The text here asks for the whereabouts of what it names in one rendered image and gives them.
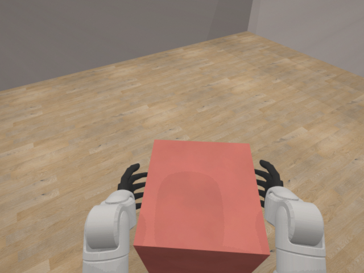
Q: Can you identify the robot right hand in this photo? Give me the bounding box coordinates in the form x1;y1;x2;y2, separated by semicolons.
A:
254;160;283;208

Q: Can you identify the carton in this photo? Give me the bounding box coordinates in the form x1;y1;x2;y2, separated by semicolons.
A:
133;139;270;273

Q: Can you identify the robot left forearm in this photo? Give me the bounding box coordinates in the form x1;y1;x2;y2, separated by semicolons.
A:
82;189;137;273

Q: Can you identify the robot right forearm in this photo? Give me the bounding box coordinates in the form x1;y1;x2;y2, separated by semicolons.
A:
264;186;326;273

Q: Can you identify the robot left hand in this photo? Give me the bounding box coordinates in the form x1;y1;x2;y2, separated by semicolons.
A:
117;163;148;210

